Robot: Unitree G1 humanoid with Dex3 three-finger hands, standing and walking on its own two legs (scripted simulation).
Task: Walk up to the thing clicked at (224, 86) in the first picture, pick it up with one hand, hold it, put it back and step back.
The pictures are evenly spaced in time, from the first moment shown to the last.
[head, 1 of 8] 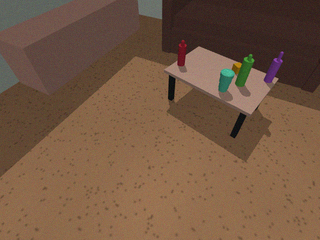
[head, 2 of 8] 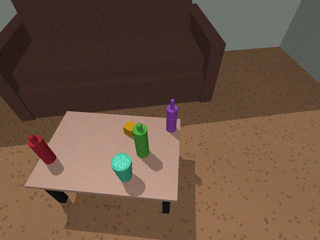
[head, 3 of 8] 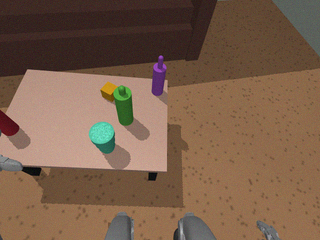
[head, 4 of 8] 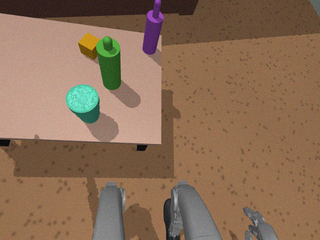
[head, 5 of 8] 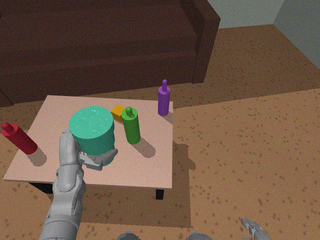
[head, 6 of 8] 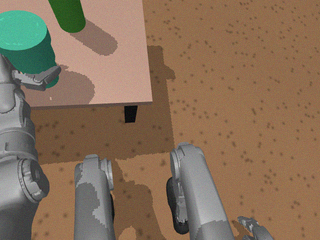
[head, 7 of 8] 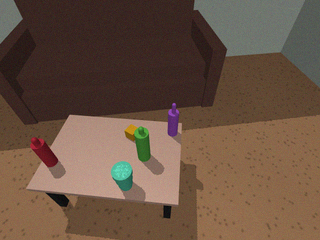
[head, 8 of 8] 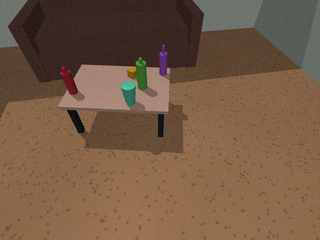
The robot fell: no
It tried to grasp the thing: yes
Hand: left
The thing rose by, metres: 0.39
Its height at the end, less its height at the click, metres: +0.00
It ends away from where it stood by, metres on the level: 0.03
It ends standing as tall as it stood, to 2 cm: yes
